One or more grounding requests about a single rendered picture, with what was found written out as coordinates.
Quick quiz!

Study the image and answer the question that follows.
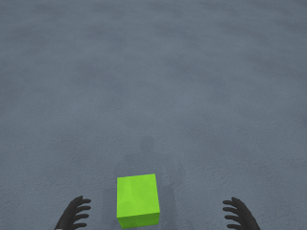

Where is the right robot hand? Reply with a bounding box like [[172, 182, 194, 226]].
[[223, 197, 261, 230]]

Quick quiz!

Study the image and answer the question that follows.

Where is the carton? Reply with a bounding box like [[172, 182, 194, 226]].
[[117, 173, 160, 229]]

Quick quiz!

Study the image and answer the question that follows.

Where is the left robot hand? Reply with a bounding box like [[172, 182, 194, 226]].
[[54, 195, 91, 230]]

